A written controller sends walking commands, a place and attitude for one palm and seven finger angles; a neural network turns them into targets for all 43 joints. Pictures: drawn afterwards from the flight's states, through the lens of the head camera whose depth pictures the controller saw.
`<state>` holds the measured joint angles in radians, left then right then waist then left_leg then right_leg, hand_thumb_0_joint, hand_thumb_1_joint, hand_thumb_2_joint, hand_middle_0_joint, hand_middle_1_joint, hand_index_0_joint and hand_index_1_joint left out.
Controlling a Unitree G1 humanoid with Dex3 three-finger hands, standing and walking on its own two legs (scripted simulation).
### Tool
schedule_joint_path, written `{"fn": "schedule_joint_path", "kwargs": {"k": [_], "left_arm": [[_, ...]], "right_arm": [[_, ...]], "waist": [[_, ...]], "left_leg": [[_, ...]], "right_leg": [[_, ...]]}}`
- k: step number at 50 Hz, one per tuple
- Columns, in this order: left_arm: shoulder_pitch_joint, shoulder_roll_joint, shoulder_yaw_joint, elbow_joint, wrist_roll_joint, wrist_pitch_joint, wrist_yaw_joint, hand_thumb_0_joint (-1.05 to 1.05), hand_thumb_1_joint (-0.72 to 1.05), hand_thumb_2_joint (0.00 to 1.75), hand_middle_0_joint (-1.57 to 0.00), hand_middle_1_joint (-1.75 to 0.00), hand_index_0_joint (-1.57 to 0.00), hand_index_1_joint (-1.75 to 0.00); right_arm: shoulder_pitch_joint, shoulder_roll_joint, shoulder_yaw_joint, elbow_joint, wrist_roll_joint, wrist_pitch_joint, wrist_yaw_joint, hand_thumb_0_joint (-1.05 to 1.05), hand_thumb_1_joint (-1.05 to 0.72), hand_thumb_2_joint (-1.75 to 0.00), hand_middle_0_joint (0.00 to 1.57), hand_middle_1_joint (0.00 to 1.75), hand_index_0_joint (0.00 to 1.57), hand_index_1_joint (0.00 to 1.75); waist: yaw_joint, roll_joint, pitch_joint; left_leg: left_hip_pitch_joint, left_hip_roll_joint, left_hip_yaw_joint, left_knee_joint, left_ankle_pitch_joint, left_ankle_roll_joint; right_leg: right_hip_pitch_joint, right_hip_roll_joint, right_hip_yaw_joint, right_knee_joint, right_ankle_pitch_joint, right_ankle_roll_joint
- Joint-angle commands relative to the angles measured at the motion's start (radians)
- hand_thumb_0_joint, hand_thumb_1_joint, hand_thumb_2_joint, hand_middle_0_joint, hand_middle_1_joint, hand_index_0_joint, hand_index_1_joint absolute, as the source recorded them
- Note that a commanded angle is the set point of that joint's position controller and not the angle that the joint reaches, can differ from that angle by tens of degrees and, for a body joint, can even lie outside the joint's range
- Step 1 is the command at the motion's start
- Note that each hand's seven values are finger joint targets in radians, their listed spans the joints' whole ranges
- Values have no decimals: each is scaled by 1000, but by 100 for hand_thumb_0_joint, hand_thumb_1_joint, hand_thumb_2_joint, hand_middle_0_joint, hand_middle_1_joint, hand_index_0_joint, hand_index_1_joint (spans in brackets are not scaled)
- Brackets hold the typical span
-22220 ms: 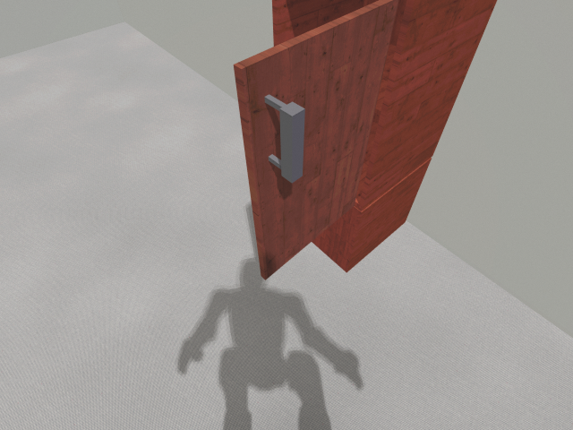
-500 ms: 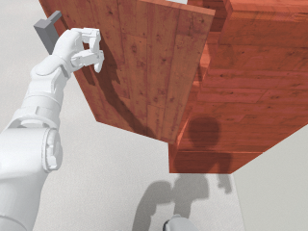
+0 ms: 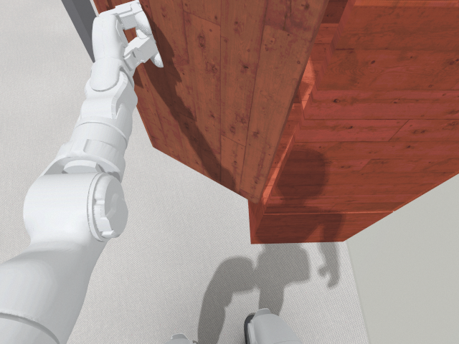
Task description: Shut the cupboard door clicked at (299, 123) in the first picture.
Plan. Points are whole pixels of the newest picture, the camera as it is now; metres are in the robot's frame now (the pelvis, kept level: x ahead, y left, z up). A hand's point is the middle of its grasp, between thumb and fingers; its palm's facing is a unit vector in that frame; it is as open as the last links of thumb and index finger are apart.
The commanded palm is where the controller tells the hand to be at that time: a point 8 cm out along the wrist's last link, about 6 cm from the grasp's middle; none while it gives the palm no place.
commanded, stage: pull the fist back off the door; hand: left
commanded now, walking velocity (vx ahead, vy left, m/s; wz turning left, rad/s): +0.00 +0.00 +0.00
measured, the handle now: (97, 17) +0.63 +0.14 +0.16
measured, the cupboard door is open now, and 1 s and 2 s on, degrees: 58 57 57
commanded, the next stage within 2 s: draw the hand back to the body in 0.70 s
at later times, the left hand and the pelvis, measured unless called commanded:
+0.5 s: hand (142, 105) +0.45 +0.07 +0.14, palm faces -0.05 -1.00 +0.02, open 3.1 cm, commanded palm +0.43 +0.11 +0.16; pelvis +0.00 -0.01 +0.02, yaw +0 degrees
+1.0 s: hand (131, 106) +0.43 +0.08 +0.16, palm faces -0.01 -1.00 +0.00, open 3.1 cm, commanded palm +0.38 +0.13 +0.17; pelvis +0.00 +0.00 +0.02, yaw -3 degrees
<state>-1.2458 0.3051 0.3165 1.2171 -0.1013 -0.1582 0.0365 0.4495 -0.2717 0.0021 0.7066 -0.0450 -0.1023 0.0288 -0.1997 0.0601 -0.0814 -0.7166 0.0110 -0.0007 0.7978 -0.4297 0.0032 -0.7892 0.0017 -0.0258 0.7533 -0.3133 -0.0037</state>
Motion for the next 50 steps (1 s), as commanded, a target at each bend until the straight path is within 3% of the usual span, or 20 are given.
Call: {"fn": "schedule_joint_path", "kwargs": {"k": [1,4,8,9,11,14,18,21,22,24,28,31,34,36,38,39,41,45,47,50], "left_arm": [[-383,134,-51,-341,147,-190,122,0,90,90,-130,-150,-130,-150],[-332,135,-59,-284,128,-142,50,0,90,90,-130,-150,-130,-150],[-348,227,62,-360,33,-97,2,0,90,90,-130,-150,-130,-150],[-355,212,51,-434,14,-115,0,0,90,90,-130,-150,-130,-150],[-278,153,24,-516,1,-161,8,0,90,90,-130,-150,-130,-150],[-71,94,-27,-476,26,-185,7,0,90,90,-130,-150,-130,-150],[112,-70,-177,-394,32,-77,-47,0,90,90,-130,-150,-130,-150],[53,-77,-172,-426,-29,-9,-62,0,90,90,-130,-150,-130,-150],[-7,-79,-174,-464,-48,-11,-57,0,90,90,-130,-150,-130,-150],[-163,-79,-197,-616,-65,-64,-31,0,90,90,-130,-150,-130,-150],[-254,-32,-199,-788,-28,-200,21,0,90,90,-130,-150,-130,-150],[-165,-74,-241,-650,0,-191,28,0,90,90,-130,-150,-130,-150],[-48,-36,-199,-383,21,-98,29,0,90,90,-130,-150,-130,-150],[-46,-48,-191,-307,11,-47,30,0,90,90,-130,-150,-130,-150],[-53,-54,-166,-276,-18,-22,28,0,90,90,-130,-150,-130,-150],[-70,-15,-125,-286,-28,-30,29,0,90,90,-130,-150,-130,-150],[-105,-35,-117,-393,-49,-80,27,0,90,90,-130,-150,-130,-150],[88,70,-56,-675,-19,-200,7,0,90,90,-130,-150,-130,-150],[198,69,-77,-772,3,-207,-12,0,90,90,-130,-150,-130,-150],[358,62,-97,-832,-6,-127,-59,0,90,90,-130,-150,-130,-150]], "right_arm": [[206,-142,-66,-55,-21,2,50,0,-90,-90,20,30,20,30],[192,-149,-74,-71,8,37,30,0,-90,-90,20,30,20,30],[136,-139,-62,-98,36,54,-9,0,-90,-90,20,30,20,30],[119,-133,-57,-111,38,50,-16,0,-90,-90,20,30,20,30],[100,-113,-55,-115,36,28,-14,0,-90,-90,20,30,20,30],[91,-106,-59,-109,39,18,-6,0,-90,-90,20,30,20,30],[36,-108,-65,-119,72,35,3,0,-90,-90,20,30,20,30],[-18,-113,-60,-132,90,41,-16,0,-90,-90,20,30,20,30],[-40,-111,-55,-136,93,37,-25,0,-90,-90,20,30,20,30],[-76,-98,-49,-140,90,23,-43,0,-90,-90,20,30,20,30],[-110,-82,-40,-124,77,-19,-55,0,-90,-90,20,30,20,30],[-125,-79,-36,-103,81,-22,-52,0,-90,-90,20,30,20,30],[-113,-100,-30,-89,87,-5,-51,0,-90,-90,20,30,20,30],[-114,-105,-27,-96,93,2,-48,0,-90,-90,20,30,20,30],[-112,-108,-22,-109,91,2,-48,0,-90,-90,20,30,20,30],[-105,-115,-24,-111,87,3,-49,0,-90,-90,20,30,20,30],[-105,-103,-24,-133,79,-8,-45,0,-90,-90,20,30,20,30],[-106,-94,-33,-178,69,-18,-39,0,-90,-90,20,30,20,30],[-116,-87,-41,-188,73,-21,-33,0,-90,-90,20,30,20,30],[-149,-90,-45,-203,94,-7,-35,0,-90,-90,20,30,20,30]], "waist": [[13,6,-641],[16,-45,-599],[54,-96,-558],[66,-42,-564],[84,-27,-540],[91,-107,-439],[86,-117,-277],[85,-126,-221],[76,-146,-217],[66,-91,-240],[82,-4,-424],[74,-57,-337],[84,-127,-206],[85,-136,-181],[94,-146,-191],[97,-168,-222],[110,-156,-317],[185,-113,-500],[196,-93,-483],[198,-107,-342]], "left_leg": [[381,-6,-26,-22,672,-1],[340,-11,5,-75,572,13],[286,-23,41,-129,473,23],[327,-23,40,-135,500,20],[371,-21,46,-131,552,21],[336,-13,52,-148,549,25],[331,-10,66,-190,429,20],[332,-21,63,-212,308,22],[336,-24,60,-216,266,25],[385,-24,45,-220,228,27],[498,-23,17,-195,316,20],[451,-17,10,-211,272,17],[341,-20,8,-239,161,15],[313,-22,14,-244,142,13],[298,-26,19,-241,150,12],[302,-25,17,-237,174,14],[338,-26,26,-221,263,14],[408,-19,43,-209,439,15],[414,-11,57,-212,474,17],[386,-6,68,-256,407,22]], "right_leg": [[327,32,-16,-17,531,-9],[442,26,0,-52,565,-11],[593,27,19,-100,610,-8],[601,27,18,-94,624,-13],[594,32,15,-102,656,-13],[590,28,6,-105,648,-12],[502,23,-4,-158,515,-10],[490,14,2,-208,390,-10],[486,11,7,-223,336,-7],[483,5,13,-228,269,-7],[508,14,10,-157,329,-17],[461,13,-1,-154,274,-15],[423,4,-5,-181,163,-14],[410,0,-1,-193,146,-14],[423,-1,2,-196,157,-16],[451,-1,4,-189,182,-16],[507,3,9,-162,287,-18],[652,7,19,-113,472,-23],[661,6,19,-116,508,-22],[654,5,15,-165,456,-17]]}}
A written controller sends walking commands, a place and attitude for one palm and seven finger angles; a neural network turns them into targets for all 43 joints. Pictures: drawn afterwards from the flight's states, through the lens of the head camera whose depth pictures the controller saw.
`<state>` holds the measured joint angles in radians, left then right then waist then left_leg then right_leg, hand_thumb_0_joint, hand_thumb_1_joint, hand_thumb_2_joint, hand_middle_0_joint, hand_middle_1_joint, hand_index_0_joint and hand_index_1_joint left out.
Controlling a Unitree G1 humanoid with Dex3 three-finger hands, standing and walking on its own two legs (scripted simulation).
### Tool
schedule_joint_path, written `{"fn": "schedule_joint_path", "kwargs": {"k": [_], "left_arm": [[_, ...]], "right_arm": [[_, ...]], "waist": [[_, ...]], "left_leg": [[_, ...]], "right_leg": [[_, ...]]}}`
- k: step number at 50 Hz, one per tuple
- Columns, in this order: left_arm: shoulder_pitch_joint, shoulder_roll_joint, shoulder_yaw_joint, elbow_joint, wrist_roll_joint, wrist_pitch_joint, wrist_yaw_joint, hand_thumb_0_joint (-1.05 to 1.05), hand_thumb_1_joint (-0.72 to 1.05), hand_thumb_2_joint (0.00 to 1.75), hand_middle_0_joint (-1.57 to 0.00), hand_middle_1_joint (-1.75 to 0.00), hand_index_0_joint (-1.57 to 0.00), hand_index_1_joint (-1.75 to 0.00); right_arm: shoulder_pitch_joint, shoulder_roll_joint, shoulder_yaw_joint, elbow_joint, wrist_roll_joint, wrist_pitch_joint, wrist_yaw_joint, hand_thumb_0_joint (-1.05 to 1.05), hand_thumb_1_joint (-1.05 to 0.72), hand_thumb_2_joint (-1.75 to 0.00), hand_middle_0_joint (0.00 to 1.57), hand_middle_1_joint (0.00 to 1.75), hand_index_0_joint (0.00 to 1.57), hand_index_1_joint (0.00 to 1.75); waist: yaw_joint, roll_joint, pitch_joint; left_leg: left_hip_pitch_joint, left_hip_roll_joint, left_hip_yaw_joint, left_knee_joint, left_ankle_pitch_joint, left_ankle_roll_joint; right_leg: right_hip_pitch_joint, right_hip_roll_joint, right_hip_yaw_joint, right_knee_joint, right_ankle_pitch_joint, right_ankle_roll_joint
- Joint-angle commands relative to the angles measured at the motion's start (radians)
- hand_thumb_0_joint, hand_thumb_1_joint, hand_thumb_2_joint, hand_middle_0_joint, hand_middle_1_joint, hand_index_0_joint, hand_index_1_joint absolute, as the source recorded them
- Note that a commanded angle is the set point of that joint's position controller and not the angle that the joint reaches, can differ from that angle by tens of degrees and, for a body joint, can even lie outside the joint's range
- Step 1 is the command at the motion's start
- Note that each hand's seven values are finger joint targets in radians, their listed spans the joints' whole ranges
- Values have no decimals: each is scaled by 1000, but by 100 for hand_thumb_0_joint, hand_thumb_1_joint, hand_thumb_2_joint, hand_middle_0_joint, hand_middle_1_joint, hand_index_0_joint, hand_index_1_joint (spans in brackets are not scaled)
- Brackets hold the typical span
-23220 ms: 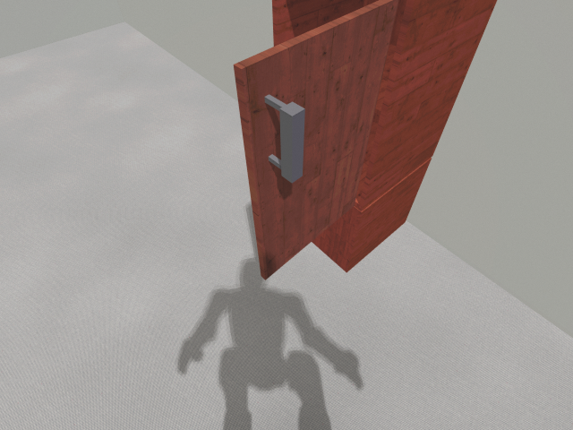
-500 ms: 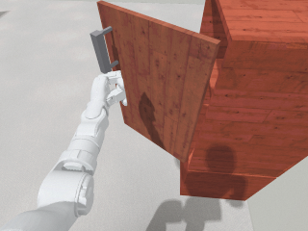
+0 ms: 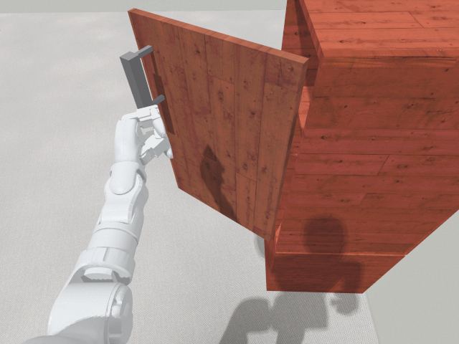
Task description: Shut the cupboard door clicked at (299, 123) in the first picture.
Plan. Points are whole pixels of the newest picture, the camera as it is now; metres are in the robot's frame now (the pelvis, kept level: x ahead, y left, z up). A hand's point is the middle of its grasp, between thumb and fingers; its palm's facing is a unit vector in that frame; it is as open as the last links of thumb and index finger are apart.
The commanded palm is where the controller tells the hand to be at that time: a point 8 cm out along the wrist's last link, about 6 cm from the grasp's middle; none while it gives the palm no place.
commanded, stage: draw the hand back to the body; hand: left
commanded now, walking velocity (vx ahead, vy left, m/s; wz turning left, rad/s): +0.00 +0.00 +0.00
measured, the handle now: (146, 81) +0.63 +0.17 +0.14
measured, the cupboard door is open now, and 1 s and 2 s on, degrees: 57 57 57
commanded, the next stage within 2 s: step back with the hand held close in 1.40 s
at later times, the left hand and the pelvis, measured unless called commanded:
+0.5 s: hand (87, 214) +0.28 +0.19 +0.16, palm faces +0.20 -0.96 -0.18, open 3.1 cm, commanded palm +0.24 +0.23 +0.17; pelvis +0.00 +0.00 +0.01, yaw +4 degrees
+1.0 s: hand out of the picture +0.20 +0.29 +0.17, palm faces +0.46 -0.78 -0.42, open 5.9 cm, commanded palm +0.14 +0.32 +0.19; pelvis +0.02 +0.02 +0.02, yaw +3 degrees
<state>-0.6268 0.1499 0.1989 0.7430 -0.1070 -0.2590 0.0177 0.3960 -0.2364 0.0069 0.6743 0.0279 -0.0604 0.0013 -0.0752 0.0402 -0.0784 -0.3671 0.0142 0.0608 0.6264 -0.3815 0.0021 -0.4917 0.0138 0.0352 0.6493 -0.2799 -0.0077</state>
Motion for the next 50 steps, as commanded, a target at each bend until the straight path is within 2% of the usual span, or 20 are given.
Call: {"fn": "schedule_joint_path", "kwargs": {"k": [1,3,7,12,14,16,17,18,20,21,26,28,32,34,37,39,40,43,45,50], "left_arm": [[-251,199,0,-401,-18,9,-57,0,90,90,-130,-150,-130,-150],[-202,174,-14,-516,-60,73,-90,0,90,90,-130,-150,-130,-150],[-97,135,-50,-723,-110,148,-124,0,90,90,-130,-150,-130,-150],[61,147,-58,-804,-103,222,-133,0,90,90,-127,-147,-127,-147],[121,161,-55,-828,-98,266,-142,0,90,90,-122,-141,-122,-141],[148,177,-41,-865,-104,306,-151,0,90,90,-116,-135,-116,-135],[157,216,-79,-1012,-14,221,-66,0,90,90,-113,-132,-113,-132],[260,200,-66,-951,2,203,-24,0,90,90,-111,-129,-111,-129],[329,186,-81,-1010,9,194,2,0,90,90,-105,-123,-105,-123],[336,225,-49,-1054,19,183,17,0,90,90,-102,-120,-102,-120],[403,239,-45,-1168,45,159,55,0,90,90,-89,-105,-89,-105],[435,248,-35,-1193,51,153,69,0,90,90,-83,-99,-83,-99],[567,270,9,-1212,52,146,82,0,90,90,-72,-87,-72,-87],[665,298,52,-1189,51,144,85,0,90,90,-67,-81,-67,-81],[761,309,99,-1213,45,137,83,0,90,90,-58,-72,-58,-72],[832,354,157,-1218,46,132,86,0,90,90,-53,-66,-53,-66],[845,336,151,-1249,43,127,82,0,90,90,-50,-63,-50,-63],[911,369,205,-1299,44,110,89,0,90,90,-42,-54,-42,-54],[960,394,241,-1322,42,106,93,0,90,90,-36,-48,-36,-48],[1039,413,296,-1334,41,99,103,0,90,90,-23,-33,-23,-33]], "right_arm": [[-112,-125,-51,-176,28,-48,-14,0,-90,-90,20,30,20,30],[-148,-121,-51,-192,38,-54,-27,0,-90,-90,20,30,20,30],[-203,-106,-37,-210,44,-81,-53,0,-90,-90,20,30,20,30],[-247,-106,-21,-209,46,-96,-65,0,-90,-90,20,30,20,30],[-275,-108,-13,-218,49,-89,-66,0,-90,-90,20,30,20,30],[-297,-106,-7,-227,49,-81,-69,0,-90,-90,20,30,20,30],[-311,-80,-12,-229,18,-78,-77,0,-90,-90,20,30,20,30],[-312,-81,-8,-218,11,-72,-77,0,-90,-90,20,30,20,30],[-319,-74,-3,-226,5,-52,-75,0,-90,-90,20,30,20,30],[-315,-76,-4,-230,2,-45,-75,0,-90,-90,20,30,20,30],[-323,-62,7,-230,-9,-31,-78,0,-90,-90,20,30,20,30],[-327,-64,8,-228,-11,-33,-79,0,-90,-90,20,30,20,30],[-332,-68,4,-223,-17,-31,-82,0,-90,-90,20,30,20,30],[-332,-77,0,-217,-19,-30,-80,0,-90,-90,20,30,20,30],[-334,-72,-6,-222,-19,-21,-77,0,-90,-90,20,30,20,30],[-335,-78,-13,-216,-19,-19,-76,0,-90,-90,20,30,20,30],[-336,-72,-15,-221,-17,-18,-75,0,-90,-90,20,30,20,30],[-325,-71,-23,-217,-17,-32,-72,0,-90,-90,20,30,20,30],[-323,-73,-26,-217,-18,-40,-74,0,-90,-90,20,30,20,30],[-310,-76,-35,-207,-13,-59,-80,0,-90,-90,20,30,20,30]], "waist": [[65,-85,-310],[73,-41,-300],[75,-43,-264],[73,-71,-151],[80,-32,-112],[82,-58,-105],[89,-58,-20],[86,-92,-12],[93,-97,-41],[93,-82,-79],[91,58,-86],[92,66,-75],[103,16,-65],[116,-43,-49],[126,-45,-47],[137,-43,-31],[135,-19,-40],[142,25,-53],[148,17,-53],[148,48,12]], "left_leg": [[45,-9,6,-98,339,24],[87,-12,7,-114,332,26],[159,-9,-12,-139,338,30],[165,-12,-32,-163,273,27],[163,-17,-29,-168,239,28],[166,-19,-36,-173,230,27],[161,-19,-43,-202,237,35],[166,-14,-48,-205,214,33],[192,-11,-49,-212,246,37],[215,-10,-45,-213,274,36],[266,-7,-44,-241,316,23],[269,-6,-48,-252,321,20],[274,0,-54,-263,357,19],[256,2,-57,-264,377,20],[245,3,-57,-267,405,16],[233,5,-54,-262,428,17],[238,5,-52,-260,443,15],[247,7,-53,-253,486,9],[241,8,-54,-250,503,9],[228,13,-51,-256,461,4]], "right_leg": [[354,-6,-49,-79,404,-12],[365,-7,-52,-110,387,-13],[362,-7,-68,-142,364,-9],[322,-13,-81,-164,279,-6],[316,-21,-75,-176,238,-7],[317,-22,-79,-181,222,-7],[304,-42,-43,-232,195,-6],[302,-40,-46,-238,155,-6],[347,-42,-43,-240,186,-8],[372,-42,-44,-235,223,-9],[403,-39,-52,-251,252,-17],[412,-36,-59,-257,246,-20],[437,-31,-65,-264,267,-19],[453,-30,-64,-267,279,-17],[468,-32,-71,-257,296,-14],[475,-32,-65,-262,311,-14],[478,-34,-65,-258,318,-13],[478,-35,-70,-253,332,-12],[490,-37,-68,-255,345,-11],[447,-34,-68,-266,289,-12]]}}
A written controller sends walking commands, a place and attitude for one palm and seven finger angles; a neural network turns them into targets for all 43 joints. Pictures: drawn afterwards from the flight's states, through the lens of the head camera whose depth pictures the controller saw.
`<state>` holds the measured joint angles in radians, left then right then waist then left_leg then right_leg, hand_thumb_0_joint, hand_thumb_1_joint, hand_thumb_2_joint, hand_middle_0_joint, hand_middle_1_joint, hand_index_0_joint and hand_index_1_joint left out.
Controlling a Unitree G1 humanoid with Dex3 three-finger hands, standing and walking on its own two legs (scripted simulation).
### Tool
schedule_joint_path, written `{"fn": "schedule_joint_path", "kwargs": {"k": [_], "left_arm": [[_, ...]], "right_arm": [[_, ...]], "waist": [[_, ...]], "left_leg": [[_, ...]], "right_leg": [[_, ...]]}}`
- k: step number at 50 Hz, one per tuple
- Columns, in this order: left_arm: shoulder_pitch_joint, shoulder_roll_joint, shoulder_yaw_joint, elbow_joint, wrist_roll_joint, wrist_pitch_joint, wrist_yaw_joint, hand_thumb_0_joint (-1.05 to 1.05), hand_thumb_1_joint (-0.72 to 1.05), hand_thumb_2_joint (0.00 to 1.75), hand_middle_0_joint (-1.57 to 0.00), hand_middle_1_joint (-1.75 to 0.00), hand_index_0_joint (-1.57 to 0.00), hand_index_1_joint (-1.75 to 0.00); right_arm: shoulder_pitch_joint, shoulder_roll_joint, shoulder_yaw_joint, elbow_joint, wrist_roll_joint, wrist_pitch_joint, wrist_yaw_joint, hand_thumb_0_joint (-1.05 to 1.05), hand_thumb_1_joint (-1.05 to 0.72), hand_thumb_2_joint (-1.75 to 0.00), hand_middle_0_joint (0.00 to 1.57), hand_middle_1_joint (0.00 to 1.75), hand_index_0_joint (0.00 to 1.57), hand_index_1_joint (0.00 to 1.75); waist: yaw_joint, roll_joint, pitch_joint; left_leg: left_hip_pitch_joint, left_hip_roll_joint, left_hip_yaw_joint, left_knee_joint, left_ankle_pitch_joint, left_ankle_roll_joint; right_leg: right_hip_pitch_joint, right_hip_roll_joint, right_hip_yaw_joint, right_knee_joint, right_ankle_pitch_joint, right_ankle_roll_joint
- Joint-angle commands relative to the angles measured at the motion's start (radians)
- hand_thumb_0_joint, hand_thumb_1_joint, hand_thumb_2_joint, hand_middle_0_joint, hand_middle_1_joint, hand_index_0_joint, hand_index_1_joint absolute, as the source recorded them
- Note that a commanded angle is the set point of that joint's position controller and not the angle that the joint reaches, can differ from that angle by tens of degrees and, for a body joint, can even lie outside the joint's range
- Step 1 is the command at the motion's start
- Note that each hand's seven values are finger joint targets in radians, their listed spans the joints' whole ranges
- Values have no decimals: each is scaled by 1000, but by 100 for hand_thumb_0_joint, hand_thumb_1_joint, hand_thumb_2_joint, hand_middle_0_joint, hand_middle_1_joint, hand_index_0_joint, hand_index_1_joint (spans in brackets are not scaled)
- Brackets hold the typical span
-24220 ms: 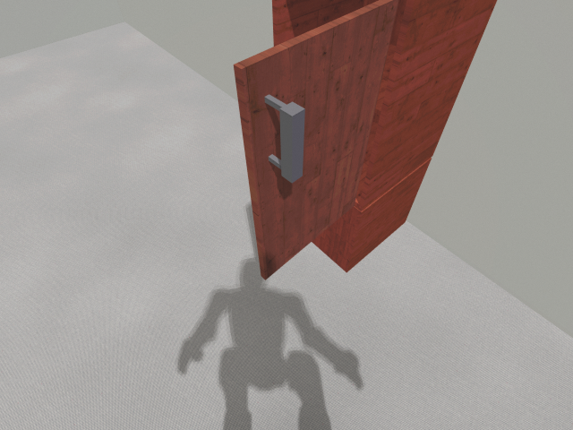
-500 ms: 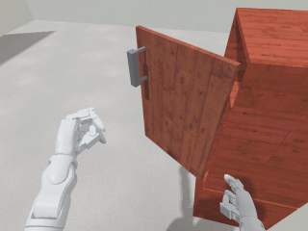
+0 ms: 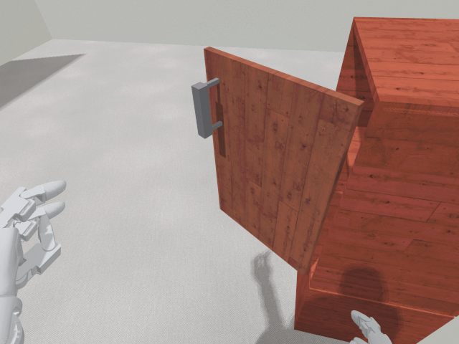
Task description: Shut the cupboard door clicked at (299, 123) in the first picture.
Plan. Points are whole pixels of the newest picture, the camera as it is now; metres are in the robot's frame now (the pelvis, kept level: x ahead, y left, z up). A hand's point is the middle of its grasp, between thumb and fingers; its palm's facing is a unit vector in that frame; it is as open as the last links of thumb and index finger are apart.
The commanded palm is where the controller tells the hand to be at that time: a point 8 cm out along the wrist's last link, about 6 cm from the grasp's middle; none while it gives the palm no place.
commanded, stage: draw the hand back to the body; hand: left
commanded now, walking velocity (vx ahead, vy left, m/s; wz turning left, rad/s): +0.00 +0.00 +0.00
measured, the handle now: (209, 108) +0.62 +0.12 +0.12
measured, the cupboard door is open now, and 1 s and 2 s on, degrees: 57 57 57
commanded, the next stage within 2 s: step back with the hand held close in 0.40 s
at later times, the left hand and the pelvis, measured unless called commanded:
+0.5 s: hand (40, 251) +0.18 +0.27 +0.16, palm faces +0.47 -0.78 -0.41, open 7.4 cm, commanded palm +0.13 +0.30 +0.17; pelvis -0.01 +0.00 +0.00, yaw +0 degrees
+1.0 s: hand (17, 269) +0.16 +0.29 +0.16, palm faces +0.37 -0.77 -0.52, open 7.4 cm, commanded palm +0.09 +0.32 +0.17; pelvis -0.06 +0.02 -0.01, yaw -2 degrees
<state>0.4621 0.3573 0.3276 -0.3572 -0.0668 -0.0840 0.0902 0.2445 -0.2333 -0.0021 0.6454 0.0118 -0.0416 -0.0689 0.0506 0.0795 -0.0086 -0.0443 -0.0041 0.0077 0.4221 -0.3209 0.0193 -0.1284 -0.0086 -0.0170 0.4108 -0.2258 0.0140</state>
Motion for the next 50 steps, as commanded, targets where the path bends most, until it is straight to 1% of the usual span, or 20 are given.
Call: {"fn": "schedule_joint_path", "kwargs": {"k": [1,4,7,12,14,18,21,26,27,28,29,31,34,36,38,39,40,44,46,50], "left_arm": [[-38,212,180,-234,1,-79,34,0,90,90,-20,-30,-20,-30],[-112,154,106,-208,9,-77,32,0,90,90,-20,-30,-20,-30],[-164,152,90,-196,15,-78,43,0,90,90,-20,-30,-20,-30],[-155,176,113,-245,16,-81,48,0,90,90,-20,-30,-20,-30],[-125,201,142,-236,13,-76,49,0,90,90,-20,-30,-20,-30],[-123,189,143,-247,15,-76,45,0,90,90,-20,-30,-20,-30],[-116,181,141,-223,10,-67,41,0,90,90,-20,-30,-20,-30],[-92,171,137,-203,8,-61,34,0,90,90,-20,-30,-20,-30],[-229,292,259,-272,5,-109,44,0,90,90,-20,-30,-20,-30],[-113,221,208,-182,4,-116,39,0,90,90,-20,-30,-20,-30],[-95,227,205,-193,9,-117,37,0,90,90,-20,-30,-20,-30],[-39,176,152,-176,15,-118,35,0,90,90,-20,-30,-20,-30],[-12,209,175,-230,21,-130,50,0,90,90,-20,-30,-20,-30],[15,225,192,-271,22,-135,60,0,90,90,-20,-30,-20,-30],[42,254,227,-302,21,-140,68,0,90,90,-20,-30,-20,-30],[54,289,262,-324,21,-142,71,0,90,90,-20,-30,-20,-30],[71,275,256,-330,19,-143,70,0,90,90,-20,-30,-20,-30],[114,301,300,-342,21,-155,73,0,90,90,-20,-30,-20,-30],[108,276,281,-350,21,-162,71,0,90,90,-20,-30,-20,-30],[87,235,256,-302,25,-167,68,0,90,90,-20,-30,-20,-30]], "right_arm": [[-156,-79,-30,-176,5,-80,-11,0,-90,-90,20,30,20,30],[-154,-94,-32,-160,0,-91,-16,0,-90,-90,20,30,20,30],[-151,-100,-33,-156,-1,-98,-21,0,-90,-90,20,30,20,30],[-159,-91,-27,-162,-7,-109,-21,0,-90,-90,20,30,20,30],[-158,-91,-23,-160,-10,-109,-20,0,-90,-90,20,30,20,30],[-165,-80,-17,-165,-9,-107,-15,0,-90,-90,20,30,20,30],[-161,-81,-16,-166,-10,-103,-14,0,-90,-90,20,30,20,30],[-156,-88,-22,-169,-8,-93,-10,0,-90,-90,20,30,20,30],[-156,-110,-26,-205,6,-70,-11,0,-90,-90,20,30,20,30],[-136,-97,-29,-183,1,-56,-14,0,-90,-90,20,30,20,30],[-149,-101,-32,-190,0,-46,-14,0,-90,-90,20,30,20,30],[-139,-106,-40,-197,1,-22,-8,0,-90,-90,20,30,20,30],[-151,-112,-50,-213,2,-1,-11,0,-90,-90,20,30,20,30],[-153,-107,-53,-236,9,13,-13,0,-90,-90,20,30,20,30],[-153,-105,-56,-253,11,26,-16,0,-90,-90,20,30,20,30],[-163,-110,-58,-257,8,31,-19,0,-90,-90,20,30,20,30],[-159,-100,-55,-266,12,37,-20,0,-90,-90,20,30,20,30],[-156,-116,-64,-279,7,44,-22,0,-90,-90,20,30,20,30],[-144,-116,-63,-285,9,41,-20,0,-90,-90,20,30,20,30],[-132,-128,-64,-279,8,26,-21,0,-90,-90,20,30,20,30]], "waist": [[20,1,-50],[-2,-21,5],[-7,-14,5],[11,-5,-60],[20,4,-53],[18,50,-30],[15,12,-8],[15,-34,-34],[-21,-18,24],[-30,-90,-2],[-27,-83,-8],[-38,-105,-68],[-38,-62,-144],[-41,-69,-190],[-41,-82,-208],[-37,-57,-215],[-39,-65,-213],[-38,6,-185],[-43,32,-164],[-46,45,-76]], "left_leg": [[-92,33,0,-53,381,-15],[-94,32,4,-59,312,-4],[-91,29,-6,-68,240,0],[-80,22,-14,-72,274,-5],[-95,21,-15,-72,288,-8],[-101,25,-12,-77,303,-20],[-106,28,-13,-80,311,-21],[-92,30,-4,-71,350,-13],[-172,53,-11,-39,221,15],[-161,49,-22,-15,195,16],[-157,49,-26,-3,210,16],[-142,58,-19,22,245,11],[-144,76,-27,28,329,11],[-156,86,-35,33,403,11],[-186,93,-43,37,449,10],[-209,95,-53,40,462,11],[-230,97,-56,42,464,10],[-352,118,-87,9,400,27],[-401,132,-95,-13,341,36],[-609,148,-121,-82,-4,70]], "right_leg": [[70,-8,-17,-30,216,-34],[20,-10,-14,-50,162,-31],[3,-11,-15,-48,96,-32],[60,-10,-15,-34,130,-36],[80,-9,-10,-39,149,-39],[73,-6,-14,-36,156,-41],[68,-4,-17,-39,161,-40],[75,-6,-14,-37,196,-35],[17,-54,122,-73,264,-49],[8,-85,129,-73,274,-56],[2,-101,150,-72,320,-63],[1,-120,149,-42,360,-61],[29,-126,135,18,438,-55],[54,-115,120,66,493,-48],[75,-106,112,101,541,-41],[87,-109,115,115,557,-40],[94,-107,115,129,560,-40],[119,-79,111,176,529,-24],[117,-57,101,202,460,-15],[153,-27,103,237,292,-5]]}}
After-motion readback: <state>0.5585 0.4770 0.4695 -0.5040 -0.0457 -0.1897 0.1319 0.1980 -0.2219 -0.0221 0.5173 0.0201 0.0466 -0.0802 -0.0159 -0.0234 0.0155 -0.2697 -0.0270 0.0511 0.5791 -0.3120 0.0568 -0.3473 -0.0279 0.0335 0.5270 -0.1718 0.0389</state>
